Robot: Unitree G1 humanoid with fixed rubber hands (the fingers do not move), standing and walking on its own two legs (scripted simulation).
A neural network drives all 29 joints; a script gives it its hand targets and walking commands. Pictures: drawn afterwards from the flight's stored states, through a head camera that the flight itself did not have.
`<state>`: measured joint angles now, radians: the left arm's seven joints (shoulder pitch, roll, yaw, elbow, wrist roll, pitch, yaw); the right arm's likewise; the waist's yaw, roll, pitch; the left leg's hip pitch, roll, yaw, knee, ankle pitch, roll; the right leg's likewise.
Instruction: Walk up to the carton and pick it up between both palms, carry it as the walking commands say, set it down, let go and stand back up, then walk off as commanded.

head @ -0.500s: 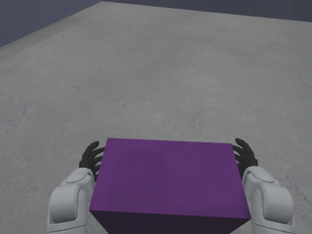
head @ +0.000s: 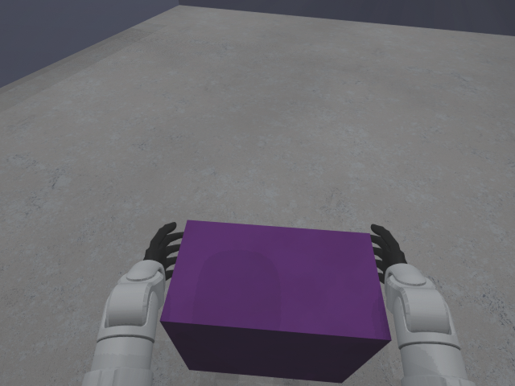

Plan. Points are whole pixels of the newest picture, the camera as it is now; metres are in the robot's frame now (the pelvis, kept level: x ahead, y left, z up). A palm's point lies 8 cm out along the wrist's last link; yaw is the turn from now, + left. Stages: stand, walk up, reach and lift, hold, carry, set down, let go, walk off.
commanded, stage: hold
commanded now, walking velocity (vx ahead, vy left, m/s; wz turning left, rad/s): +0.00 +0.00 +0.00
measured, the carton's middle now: (270, 308) +0.25 +0.02 -0.03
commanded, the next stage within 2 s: set down in 0.36 s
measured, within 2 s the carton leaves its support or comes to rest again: neither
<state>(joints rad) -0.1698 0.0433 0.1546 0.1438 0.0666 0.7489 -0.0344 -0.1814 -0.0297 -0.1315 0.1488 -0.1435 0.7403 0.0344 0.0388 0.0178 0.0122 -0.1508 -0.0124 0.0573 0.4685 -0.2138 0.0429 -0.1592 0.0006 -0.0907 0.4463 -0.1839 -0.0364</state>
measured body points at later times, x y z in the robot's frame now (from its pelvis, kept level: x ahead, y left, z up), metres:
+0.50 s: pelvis -0.01 +0.00 +0.00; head -0.06 -0.01 +0.45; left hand +0.28 +0.20 +0.03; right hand +0.31 -0.17 +0.04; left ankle +0.03 +0.09 -0.74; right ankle +0.05 -0.10 -0.74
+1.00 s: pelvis +0.01 +0.00 -0.01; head +0.06 +0.01 +0.44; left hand +0.30 +0.20 -0.05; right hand +0.33 -0.17 -0.04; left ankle +0.03 +0.09 -0.74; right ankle +0.05 -0.10 -0.74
